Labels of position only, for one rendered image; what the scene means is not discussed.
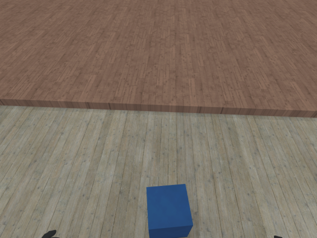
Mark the carton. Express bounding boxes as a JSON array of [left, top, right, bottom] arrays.
[[146, 184, 193, 238]]

